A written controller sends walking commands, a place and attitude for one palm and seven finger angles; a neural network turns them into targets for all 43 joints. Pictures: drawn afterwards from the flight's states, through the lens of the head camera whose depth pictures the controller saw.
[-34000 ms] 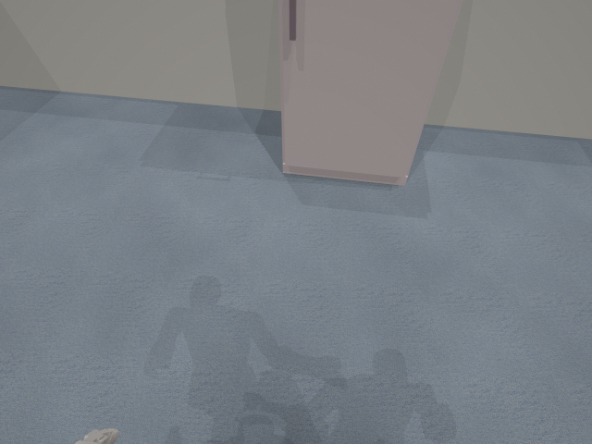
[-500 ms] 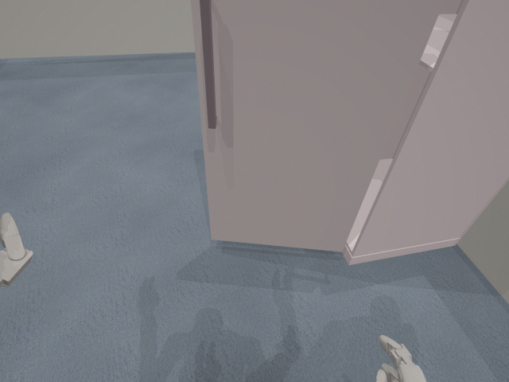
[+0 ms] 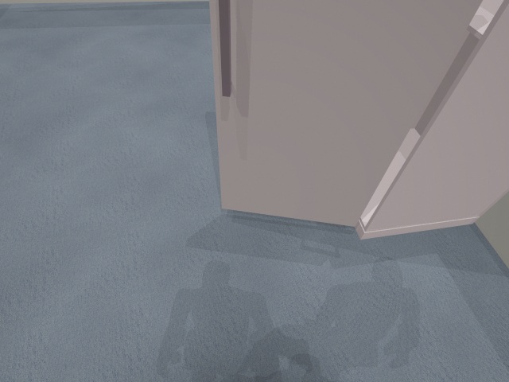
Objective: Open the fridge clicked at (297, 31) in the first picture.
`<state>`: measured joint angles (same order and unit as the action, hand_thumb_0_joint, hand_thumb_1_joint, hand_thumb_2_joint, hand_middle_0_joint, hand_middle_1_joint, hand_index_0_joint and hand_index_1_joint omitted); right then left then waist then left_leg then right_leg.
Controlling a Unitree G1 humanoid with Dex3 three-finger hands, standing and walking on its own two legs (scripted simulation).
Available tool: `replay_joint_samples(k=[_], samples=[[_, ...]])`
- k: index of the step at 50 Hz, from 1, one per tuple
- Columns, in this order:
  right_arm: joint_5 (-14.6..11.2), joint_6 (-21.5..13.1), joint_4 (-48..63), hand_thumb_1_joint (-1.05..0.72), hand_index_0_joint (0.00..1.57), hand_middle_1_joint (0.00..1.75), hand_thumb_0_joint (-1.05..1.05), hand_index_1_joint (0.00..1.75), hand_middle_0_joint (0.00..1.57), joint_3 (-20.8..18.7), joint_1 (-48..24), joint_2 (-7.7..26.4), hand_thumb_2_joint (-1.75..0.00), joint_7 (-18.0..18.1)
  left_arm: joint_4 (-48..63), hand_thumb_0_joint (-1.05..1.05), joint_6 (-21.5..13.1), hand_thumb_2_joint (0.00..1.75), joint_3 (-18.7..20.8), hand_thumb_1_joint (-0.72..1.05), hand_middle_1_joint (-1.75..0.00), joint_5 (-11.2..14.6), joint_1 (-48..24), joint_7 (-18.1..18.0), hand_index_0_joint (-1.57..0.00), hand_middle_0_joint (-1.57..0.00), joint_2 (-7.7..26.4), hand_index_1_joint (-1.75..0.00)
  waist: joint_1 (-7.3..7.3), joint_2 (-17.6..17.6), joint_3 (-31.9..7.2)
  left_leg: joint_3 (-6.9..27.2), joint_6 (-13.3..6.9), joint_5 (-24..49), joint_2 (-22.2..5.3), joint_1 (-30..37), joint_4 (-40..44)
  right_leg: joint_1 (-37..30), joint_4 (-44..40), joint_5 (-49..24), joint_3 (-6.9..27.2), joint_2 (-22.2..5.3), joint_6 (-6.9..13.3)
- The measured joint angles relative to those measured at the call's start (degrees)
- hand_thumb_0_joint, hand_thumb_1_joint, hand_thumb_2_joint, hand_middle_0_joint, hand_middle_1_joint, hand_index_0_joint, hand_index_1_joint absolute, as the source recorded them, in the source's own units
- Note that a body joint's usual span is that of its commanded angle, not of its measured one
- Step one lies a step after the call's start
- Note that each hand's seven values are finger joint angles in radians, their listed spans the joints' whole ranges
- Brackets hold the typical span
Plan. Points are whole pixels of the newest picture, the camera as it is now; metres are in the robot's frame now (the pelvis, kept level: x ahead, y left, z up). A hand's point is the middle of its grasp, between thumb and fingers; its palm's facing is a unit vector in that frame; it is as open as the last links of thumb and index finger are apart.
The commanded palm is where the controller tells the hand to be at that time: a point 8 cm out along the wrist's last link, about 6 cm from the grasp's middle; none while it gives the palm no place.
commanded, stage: let the arm hang, fingers relaxed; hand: left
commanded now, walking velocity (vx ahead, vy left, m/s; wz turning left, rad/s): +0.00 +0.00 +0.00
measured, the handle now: (226, 27) +0.85 +0.10 +0.14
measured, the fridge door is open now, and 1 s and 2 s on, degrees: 72 72 72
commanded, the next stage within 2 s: look to check the result in 0.76 s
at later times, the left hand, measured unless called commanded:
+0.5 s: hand out of the picture +0.14 +0.27 -0.14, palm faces -0.05 -0.95 -0.32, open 7.4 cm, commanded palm none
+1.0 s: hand out of the picture +0.13 +0.29 -0.15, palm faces -0.09 -0.94 -0.34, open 7.4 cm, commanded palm none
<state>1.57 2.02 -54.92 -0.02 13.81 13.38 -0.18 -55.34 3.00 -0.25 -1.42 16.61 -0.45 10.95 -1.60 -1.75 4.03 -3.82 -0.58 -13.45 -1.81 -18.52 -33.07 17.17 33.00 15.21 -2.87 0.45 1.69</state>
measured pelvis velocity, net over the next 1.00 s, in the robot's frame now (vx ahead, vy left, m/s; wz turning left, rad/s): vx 0.05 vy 0.04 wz -0.02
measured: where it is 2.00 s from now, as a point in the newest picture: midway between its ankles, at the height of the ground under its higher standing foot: outside the picture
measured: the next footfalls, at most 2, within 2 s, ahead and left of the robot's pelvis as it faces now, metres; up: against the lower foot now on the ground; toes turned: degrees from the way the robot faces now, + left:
none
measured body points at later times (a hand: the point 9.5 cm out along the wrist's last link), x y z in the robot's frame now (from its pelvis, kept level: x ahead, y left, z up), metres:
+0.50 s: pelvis +0.03 +0.03 +0.02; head +0.06 +0.04 +0.47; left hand +0.14 +0.32 -0.12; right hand +0.11 -0.24 -0.12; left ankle +0.04 +0.11 -0.73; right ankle +0.03 -0.10 -0.73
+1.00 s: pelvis +0.05 +0.04 +0.02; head +0.08 +0.05 +0.47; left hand +0.13 +0.34 -0.12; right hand +0.11 -0.27 -0.11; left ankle +0.04 +0.11 -0.73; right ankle +0.03 -0.10 -0.73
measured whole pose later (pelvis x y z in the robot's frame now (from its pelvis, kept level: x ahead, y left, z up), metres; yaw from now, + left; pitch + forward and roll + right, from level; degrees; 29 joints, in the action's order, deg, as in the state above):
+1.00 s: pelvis +0.05 +0.04 +0.02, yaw -1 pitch -1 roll +0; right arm 0.6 0.0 -65.6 0.0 5.3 19.5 -0.3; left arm -65.1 -0.5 -0.4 -1.2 5.8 -0.2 20.6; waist -0.7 -1.3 4.0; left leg -6.1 -3.1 -10.0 1.7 -5.3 -15.7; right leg 4.8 16.3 10.7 -0.5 -2.2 -1.7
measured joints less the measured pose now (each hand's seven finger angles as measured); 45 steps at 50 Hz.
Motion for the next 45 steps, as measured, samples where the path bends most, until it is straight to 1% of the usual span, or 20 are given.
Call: replay_joint_samples(k=[5, 9, 18, 23, 28, 37, 45], samples=[[-0.4, -0.3, -6.0, -0.91, 0.2, 0.3, 0.01, 0.3, 0.2, -0.1, 1.3, -0.8, -0.9, 0.6, -6.7, 0.01, -1.3, 0.89, 0.1, 0.96, -0.3, 0.3, 0.5, 0.5, -0.2, -0.21, 1.5, -0.3, 1.51, -0.1, 1.5, 0.0, -0.2, 1.8, -0.2, 2.4, 5.5, -3.4, -7.8, -3.5, 0.0, 0.5, -0.4], [-0.7, -0.8, -9.0, -0.9, 0.21, 0.3, 0.01, 0.3, 0.2, -0.3, 0.6, -0.9, -0.9, 0.9, -9.7, 0.01, -2.1, 0.89, 0.6, 0.94, -0.3, 0.4, -0.9, 0.2, -0.2, -0.21, 3.0, -0.3, 1.87, 0.4, 2.0, -0.3, -0.7, 2.6, 0.4, 3.9, 8.2, -5.1, -10.8, -4.6, 0.3, 0.1, -1.0], [-0.8, -1.9, -10.5, -0.9, 0.21, 0.3, 0.01, 0.3, 0.2, -0.5, -5.0, 0.2, -0.9, 0.8, -10.6, 0.01, -3.0, 0.89, 1.0, 0.91, -0.3, 0.3, -8.0, -0.2, -0.2, -0.21, 6.2, -0.3, 1.46, 1.2, 1.0, -1.4, -1.8, 2.7, 1.8, 7.0, 10.8, -7.4, -12.3, -4.5, 1.3, -1.2, -2.2], [-0.7, -2.2, -10.1, -0.9, 0.21, 0.3, 0.01, 0.3, 0.2, -0.4, -8.5, 1.4, -0.9, 0.3, -9.3, 0.0, -3.6, 0.89, 0.9, 0.91, -0.3, 0.1, -12.2, -0.1, -0.2, -0.2, 7.2, -0.3, 1.22, 1.4, -0.3, -1.9, -2.3, 3.0, 2.6, 8.6, 12.4, -8.5, -13.0, -4.5, 1.9, -1.9, -2.9], [-0.6, -2.5, -9.4, -0.9, 0.21, 0.3, 0.0, 0.3, 0.2, -0.3, -10.8, 2.9, -0.9, -0.2, -8.1, 0.0, -4.1, 0.89, 0.5, 0.9, -0.3, 0.0, -14.6, 0.1, -0.2, -0.2, 7.9, -0.3, 0.95, 1.4, -1.4, -2.3, -2.6, 3.2, 3.1, 10.0, 14.0, -9.5, -14.0, -4.6, 2.3, -2.4, -3.3], [-0.7, -2.5, -9.0, -0.9, 0.21, 0.3, 0.0, 0.3, 0.2, -0.3, -11.2, 5.6, -0.9, -0.3, -7.5, 0.0, -4.2, 0.89, 0.1, 0.9, -0.3, 0.0, -14.8, 0.1, -0.2, -0.21, 9.0, -0.3, 0.71, 1.0, -1.6, -2.6, -2.9, 3.5, 3.7, 12.0, 16.1, -11.0, -15.3, -4.5, 2.6, -2.9, -3.8], [-0.8, -2.2, -10.0, -0.9, 0.21, 0.3, 0.0, 0.3, 0.2, -0.1, -9.5, 6.4, -0.9, -0.2, -8.9, 0.0, -3.6, 0.89, -0.1, 0.9, -0.3, 0.1, -12.3, 0.3, -0.2, -0.21, 9.7, -0.3, 0.8, 0.6, -0.6, -2.5, -2.8, 3.5, 3.7, 12.9, 17.1, -11.9, -16.2, -4.4, 2.5, -2.8, -3.6]])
